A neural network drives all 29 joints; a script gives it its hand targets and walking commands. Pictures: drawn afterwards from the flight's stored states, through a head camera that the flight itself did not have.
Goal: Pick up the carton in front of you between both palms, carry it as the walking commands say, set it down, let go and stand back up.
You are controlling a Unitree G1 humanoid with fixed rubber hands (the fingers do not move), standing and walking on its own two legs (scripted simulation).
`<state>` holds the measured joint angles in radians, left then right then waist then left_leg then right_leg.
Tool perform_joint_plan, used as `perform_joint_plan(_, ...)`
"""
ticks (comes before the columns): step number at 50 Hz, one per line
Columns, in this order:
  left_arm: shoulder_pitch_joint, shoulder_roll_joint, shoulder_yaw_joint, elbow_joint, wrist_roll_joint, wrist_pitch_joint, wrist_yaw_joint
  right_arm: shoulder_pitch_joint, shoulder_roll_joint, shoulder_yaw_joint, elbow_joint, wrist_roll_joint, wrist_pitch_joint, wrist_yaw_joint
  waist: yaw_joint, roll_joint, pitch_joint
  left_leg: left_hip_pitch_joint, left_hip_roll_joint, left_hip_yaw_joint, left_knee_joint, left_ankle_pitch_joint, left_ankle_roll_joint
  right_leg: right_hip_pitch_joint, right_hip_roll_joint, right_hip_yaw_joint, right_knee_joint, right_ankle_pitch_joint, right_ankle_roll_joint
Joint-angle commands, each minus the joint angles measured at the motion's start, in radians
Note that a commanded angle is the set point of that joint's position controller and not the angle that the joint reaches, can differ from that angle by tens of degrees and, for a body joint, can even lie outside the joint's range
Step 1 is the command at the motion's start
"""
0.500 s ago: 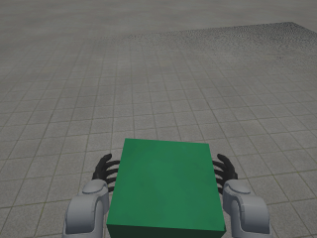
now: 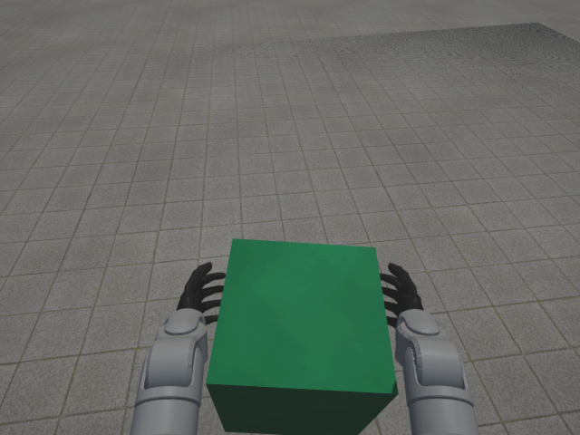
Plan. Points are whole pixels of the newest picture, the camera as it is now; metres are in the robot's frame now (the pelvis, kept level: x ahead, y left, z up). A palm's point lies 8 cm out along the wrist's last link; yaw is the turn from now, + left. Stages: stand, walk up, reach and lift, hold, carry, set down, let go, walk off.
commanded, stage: carry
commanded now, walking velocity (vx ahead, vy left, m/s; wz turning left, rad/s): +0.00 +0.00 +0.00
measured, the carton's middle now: (296, 343) +0.29 +0.00 -0.04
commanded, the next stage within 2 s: hold in 0.92 s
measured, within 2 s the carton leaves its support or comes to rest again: neither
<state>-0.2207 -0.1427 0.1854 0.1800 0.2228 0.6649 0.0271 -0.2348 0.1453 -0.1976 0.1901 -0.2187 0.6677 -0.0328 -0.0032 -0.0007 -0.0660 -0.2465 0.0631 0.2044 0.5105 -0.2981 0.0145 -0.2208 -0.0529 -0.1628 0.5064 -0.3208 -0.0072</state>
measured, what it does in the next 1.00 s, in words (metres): stands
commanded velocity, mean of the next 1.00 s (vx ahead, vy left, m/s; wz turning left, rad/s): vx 0.00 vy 0.00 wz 0.00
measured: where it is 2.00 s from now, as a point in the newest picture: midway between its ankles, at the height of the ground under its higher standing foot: outside the picture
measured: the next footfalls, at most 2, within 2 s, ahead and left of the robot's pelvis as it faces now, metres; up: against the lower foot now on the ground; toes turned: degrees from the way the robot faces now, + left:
none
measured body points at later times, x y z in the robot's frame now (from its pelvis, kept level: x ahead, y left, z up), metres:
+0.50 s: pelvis -0.02 +0.00 +0.00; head -0.03 +0.00 +0.45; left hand +0.29 +0.15 +0.04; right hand +0.29 -0.15 +0.04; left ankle -0.02 +0.10 -0.74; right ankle -0.04 -0.10 -0.74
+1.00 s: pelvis -0.03 +0.00 +0.01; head -0.04 +0.00 +0.46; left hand +0.27 +0.16 +0.04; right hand +0.27 -0.15 +0.04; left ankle -0.02 +0.10 -0.74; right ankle -0.04 -0.11 -0.74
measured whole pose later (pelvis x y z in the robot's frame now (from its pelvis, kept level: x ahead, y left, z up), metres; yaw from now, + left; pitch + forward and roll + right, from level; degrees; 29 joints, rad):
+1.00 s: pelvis -0.03 +0.00 +0.01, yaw +0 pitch -2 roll +0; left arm -0.21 -0.14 0.17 0.14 0.23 0.72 0.02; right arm -0.22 0.14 -0.18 0.15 -0.24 0.72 -0.01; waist 0.00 -0.01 0.01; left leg -0.15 0.02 0.13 0.41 -0.20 0.03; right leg -0.14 -0.02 -0.07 0.42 -0.21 -0.01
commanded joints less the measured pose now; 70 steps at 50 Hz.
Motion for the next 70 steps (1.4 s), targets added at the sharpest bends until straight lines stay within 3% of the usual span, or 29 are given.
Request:
perform_joint_plan(1,-0.465,-0.862,-0.595,-0.092,-0.235,0.0,-0.217,-0.441,0.869,0.611,-0.08,0.238,0.003,0.223,0.003,-0.002,-0.294,0.133,0.112,-0.107,-0.036,0.402,0.002,0.09,-0.117,0.096,-0.039,0.43,-0.008)
perform_joint_plan(13,-0.483,-0.864,-0.569,-0.084,-0.231,0.033,-0.222,-0.45,0.87,0.576,-0.071,0.224,0.036,0.227,0.002,0.001,-0.254,0.108,0.112,-0.113,-0.067,0.335,0.006,0.058,-0.115,0.1,-0.068,0.331,-0.01)
perform_joint_plan(46,-0.481,-0.863,-0.558,-0.073,-0.225,0.039,-0.224,-0.451,0.873,0.566,-0.062,0.217,0.041,0.231,0.004,0.001,-0.268,0.091,0.114,-0.121,-0.077,0.299,0.009,0.038,-0.118,0.102,-0.074,0.279,-0.009)
perform_joint_plan(47,-0.363,-0.874,-0.532,-0.093,-0.221,0.045,-0.225,-0.333,0.888,0.541,-0.066,0.207,0.049,0.233,0.004,-0.016,-0.173,0.28,-0.129,-0.294,-0.11,0.62,0.021,0.149,0.132,0.252,-0.115,0.582,-0.022)
perform_joint_plan(48,-0.386,-0.86,-0.53,-0.121,-0.21,0.028,-0.213,-0.359,0.864,0.536,-0.101,0.196,0.028,0.225,0.007,-0.004,-0.227,0.331,-0.111,-0.323,-0.099,0.72,0.015,0.162,0.123,0.282,-0.105,0.659,-0.026)
perform_joint_plan(49,-0.335,-0.828,-0.511,-0.117,-0.191,0.021,-0.201,-0.339,0.817,0.521,-0.098,0.183,0.026,0.221,0.026,-0.021,-0.227,0.374,-0.11,-0.309,-0.133,0.59,0.018,0.161,0.111,0.282,-0.131,0.582,-0.023)
perform_joint_plan(50,-0.403,-0.835,-0.519,-0.13,-0.189,0.023,-0.206,-0.359,0.827,0.515,-0.094,0.172,0.021,0.222,0.004,0.0,-0.19,0.338,-0.109,-0.308,-0.14,0.549,0.008,0.163,0.12,0.268,-0.135,0.517,-0.021)
perform_joint_plan(52,-0.394,-0.831,-0.51,-0.114,-0.194,0.018,-0.206,-0.367,0.836,0.517,-0.102,0.184,0.015,0.219,0.0,-0.004,-0.19,0.362,-0.121,-0.307,-0.128,0.621,-0.001,0.178,0.132,0.275,-0.144,0.564,-0.007)
perform_joint_plan(53,-0.395,-0.818,-0.512,-0.116,-0.185,0.016,-0.203,-0.378,0.838,0.514,-0.099,0.191,0.011,0.22,0.008,-0.009,-0.204,0.412,-0.126,-0.302,-0.128,0.609,-0.002,0.145,0.132,0.277,-0.16,0.53,-0.003)
perform_joint_plan(54,-0.405,-0.829,-0.502,-0.095,-0.176,0.015,-0.199,-0.407,0.833,0.532,-0.089,0.197,0.01,0.226,0.024,0.03,-0.204,0.4,-0.126,-0.298,-0.155,0.482,-0.001,0.156,0.13,0.272,-0.161,0.448,-0.004)
perform_joint_plan(58,-0.449,-0.85,-0.524,-0.09,-0.19,0.023,-0.21,-0.414,0.856,0.505,-0.05,0.184,0.009,0.23,0.005,0.007,-0.176,0.396,-0.124,-0.302,-0.144,0.462,-0.007,0.122,0.137,0.27,-0.174,0.364,-0.013)
perform_joint_plan(62,-0.489,-0.857,-0.505,-0.049,-0.184,0.031,-0.225,-0.444,0.861,0.465,0.0,0.159,0.014,0.233,-0.007,0.008,-0.116,0.353,-0.124,-0.294,-0.157,0.3,-0.002,0.099,0.126,0.269,-0.19,0.232,-0.026)
perform_joint_plan(66,-0.696,-0.86,-0.402,0.101,-0.14,0.005,-0.252,-0.651,0.882,0.365,0.138,0.115,-0.011,0.248,-0.011,-0.013,-0.024,0.268,-0.121,-0.277,-0.136,0.013,0.016,0.018,0.11,0.259,-0.181,-0.028,-0.041)
perform_joint_plan(70,-0.914,-0.858,-0.222,0.318,-0.064,-0.063,-0.276,-0.872,0.895,0.205,0.343,0.039,-0.073,0.257,-0.001,-0.043,0.008,0.189,-0.126,-0.283,-0.081,-0.154,0.026,-0.028,0.099,0.256,-0.14,-0.199,-0.05)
